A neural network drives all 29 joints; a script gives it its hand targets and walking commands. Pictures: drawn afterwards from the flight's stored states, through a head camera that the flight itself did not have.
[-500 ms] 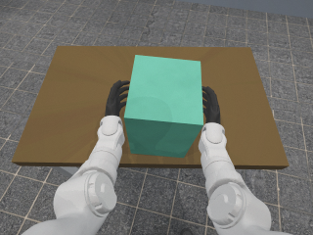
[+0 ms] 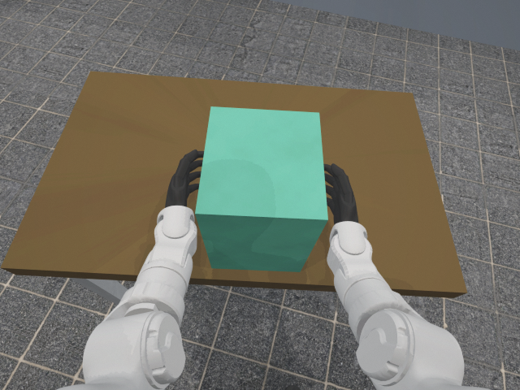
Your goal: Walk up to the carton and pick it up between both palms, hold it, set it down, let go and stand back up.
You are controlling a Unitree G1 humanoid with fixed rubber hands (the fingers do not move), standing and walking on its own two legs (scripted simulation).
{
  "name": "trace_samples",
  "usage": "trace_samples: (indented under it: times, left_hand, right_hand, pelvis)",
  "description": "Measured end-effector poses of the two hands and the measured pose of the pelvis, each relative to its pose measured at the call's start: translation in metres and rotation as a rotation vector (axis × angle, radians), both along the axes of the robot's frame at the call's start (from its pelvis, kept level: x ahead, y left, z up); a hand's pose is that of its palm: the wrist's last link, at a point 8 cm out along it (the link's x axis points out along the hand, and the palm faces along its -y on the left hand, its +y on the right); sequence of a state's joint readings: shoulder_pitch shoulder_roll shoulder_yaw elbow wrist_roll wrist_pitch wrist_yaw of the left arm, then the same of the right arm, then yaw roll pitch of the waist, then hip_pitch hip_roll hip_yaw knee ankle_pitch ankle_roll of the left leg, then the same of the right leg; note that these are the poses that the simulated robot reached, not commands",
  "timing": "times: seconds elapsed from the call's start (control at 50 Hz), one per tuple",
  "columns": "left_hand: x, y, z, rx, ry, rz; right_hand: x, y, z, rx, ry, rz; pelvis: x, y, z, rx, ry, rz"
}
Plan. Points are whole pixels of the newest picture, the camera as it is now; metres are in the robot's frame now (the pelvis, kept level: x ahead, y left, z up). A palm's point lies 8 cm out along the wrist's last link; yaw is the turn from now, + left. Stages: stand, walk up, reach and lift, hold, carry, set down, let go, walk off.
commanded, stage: set down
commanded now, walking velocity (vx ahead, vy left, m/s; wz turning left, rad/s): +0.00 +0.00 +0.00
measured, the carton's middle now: (260, 198) +0.43 +0.02 -0.02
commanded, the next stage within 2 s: none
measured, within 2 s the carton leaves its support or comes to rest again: neither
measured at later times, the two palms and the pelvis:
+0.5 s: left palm (170, 167) +0.44 +0.16 +0.04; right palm (390, 179) +0.43 -0.17 +0.05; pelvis -0.01 +0.01 -0.02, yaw -3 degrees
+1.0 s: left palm (164, 153) +0.42 +0.15 +0.11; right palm (413, 172) +0.40 -0.17 +0.11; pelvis -0.05 -0.01 -0.01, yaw -1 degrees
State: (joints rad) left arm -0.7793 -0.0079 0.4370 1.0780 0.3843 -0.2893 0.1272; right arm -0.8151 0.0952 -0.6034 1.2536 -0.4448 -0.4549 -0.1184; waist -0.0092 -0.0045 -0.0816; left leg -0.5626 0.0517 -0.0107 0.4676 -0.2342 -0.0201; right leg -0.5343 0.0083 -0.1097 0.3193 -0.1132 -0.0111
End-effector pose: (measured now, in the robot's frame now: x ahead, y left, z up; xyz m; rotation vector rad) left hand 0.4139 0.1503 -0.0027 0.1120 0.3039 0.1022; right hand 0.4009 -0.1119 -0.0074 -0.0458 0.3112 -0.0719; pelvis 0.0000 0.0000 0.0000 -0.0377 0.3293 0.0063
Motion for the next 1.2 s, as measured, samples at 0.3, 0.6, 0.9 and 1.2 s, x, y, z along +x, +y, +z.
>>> trace_samples:
  times: [0.3,0.6,0.9,1.2]
  left_hand:
    - [0.019,0.010,0.005,-0.060,-0.021,-0.003]
    - [0.028,0.010,0.072,-0.064,-0.120,-0.041]
    - [0.009,0.017,0.112,-0.058,-0.087,0.002]
    - [-0.021,0.021,0.104,-0.073,-0.054,0.041]
  right_hand:
    - [0.016,-0.037,0.006,0.007,-0.077,-0.063]
    - [0.032,-0.062,0.082,0.026,-0.143,-0.057]
    - [0.013,-0.063,0.114,0.036,-0.097,-0.028]
    - [-0.026,-0.063,0.089,0.030,-0.004,-0.073]
  pelvis:
    - [-0.011,0.008,-0.015,0.010,0.117,-0.029]
    - [-0.013,0.013,-0.017,-0.003,0.054,-0.063]
    - [-0.047,-0.003,-0.011,0.025,-0.021,-0.041]
    - [-0.058,-0.020,-0.006,0.045,-0.094,-0.026]
